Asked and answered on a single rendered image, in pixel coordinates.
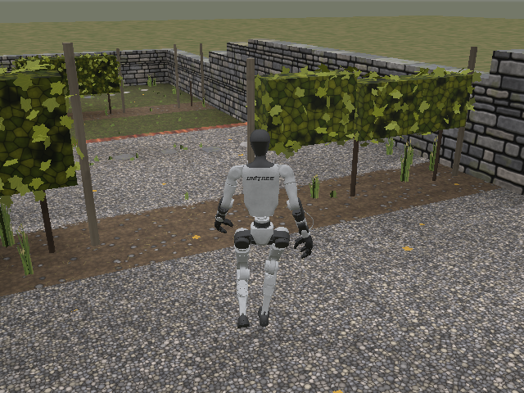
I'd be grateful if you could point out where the right robot upper arm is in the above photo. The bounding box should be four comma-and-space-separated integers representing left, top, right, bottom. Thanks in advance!
278, 164, 300, 210

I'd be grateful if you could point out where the robot right hand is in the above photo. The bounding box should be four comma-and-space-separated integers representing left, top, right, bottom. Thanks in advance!
294, 235, 313, 259

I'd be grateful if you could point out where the robot left forearm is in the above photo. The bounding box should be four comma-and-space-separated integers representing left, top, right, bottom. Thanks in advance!
215, 196, 229, 222

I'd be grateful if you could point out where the robot left hand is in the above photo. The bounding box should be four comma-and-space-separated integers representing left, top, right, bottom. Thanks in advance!
215, 219, 233, 233

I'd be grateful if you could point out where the robot left shin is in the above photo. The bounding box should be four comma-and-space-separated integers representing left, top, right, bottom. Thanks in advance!
237, 269, 248, 316

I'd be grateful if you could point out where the robot right forearm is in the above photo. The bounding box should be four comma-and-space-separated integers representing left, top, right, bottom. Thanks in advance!
292, 197, 310, 238

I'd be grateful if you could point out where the left robot thigh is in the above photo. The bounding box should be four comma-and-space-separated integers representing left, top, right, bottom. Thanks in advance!
234, 228, 251, 280

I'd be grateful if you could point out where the left robot upper arm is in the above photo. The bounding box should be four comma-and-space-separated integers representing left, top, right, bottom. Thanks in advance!
221, 165, 244, 209

